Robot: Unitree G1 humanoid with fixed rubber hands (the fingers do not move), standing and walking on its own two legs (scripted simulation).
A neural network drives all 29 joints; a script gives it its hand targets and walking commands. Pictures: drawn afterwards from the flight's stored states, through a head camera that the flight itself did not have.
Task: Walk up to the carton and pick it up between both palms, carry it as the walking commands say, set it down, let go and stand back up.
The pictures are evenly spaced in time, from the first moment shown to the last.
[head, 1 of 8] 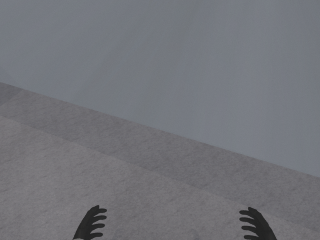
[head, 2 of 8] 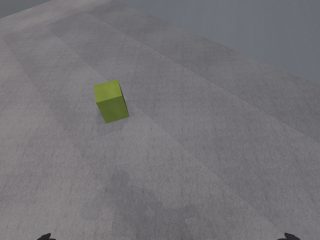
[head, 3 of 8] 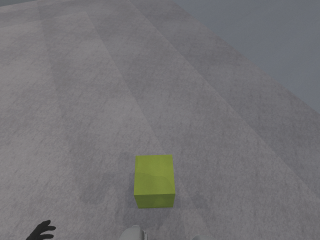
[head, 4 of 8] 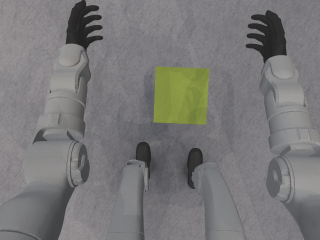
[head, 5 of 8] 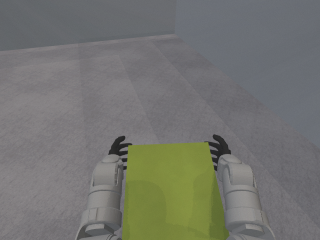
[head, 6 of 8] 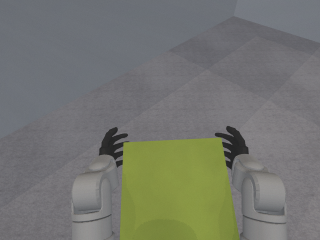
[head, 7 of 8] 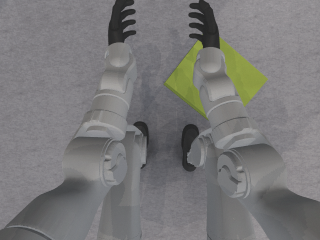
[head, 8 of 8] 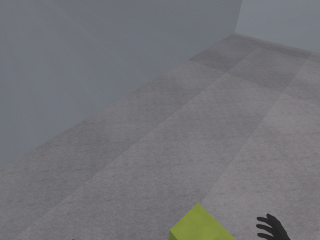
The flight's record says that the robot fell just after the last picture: no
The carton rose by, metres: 0.66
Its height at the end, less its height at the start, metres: -0.03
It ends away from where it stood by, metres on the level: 0.04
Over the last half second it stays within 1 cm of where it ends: yes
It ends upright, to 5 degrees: no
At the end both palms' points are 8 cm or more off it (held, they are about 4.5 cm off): yes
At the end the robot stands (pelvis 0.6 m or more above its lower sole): yes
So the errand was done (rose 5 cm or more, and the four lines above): no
